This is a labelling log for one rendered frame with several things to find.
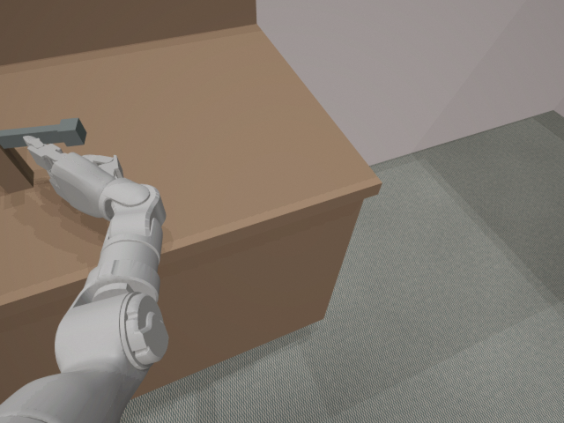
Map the left robot forearm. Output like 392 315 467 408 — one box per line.
55 178 166 371

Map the robot left upper arm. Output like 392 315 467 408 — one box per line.
0 292 168 423

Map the robot left hand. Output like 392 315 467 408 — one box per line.
23 136 123 218

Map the tap lever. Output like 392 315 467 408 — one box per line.
0 118 86 149

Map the counter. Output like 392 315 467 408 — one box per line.
0 0 382 404

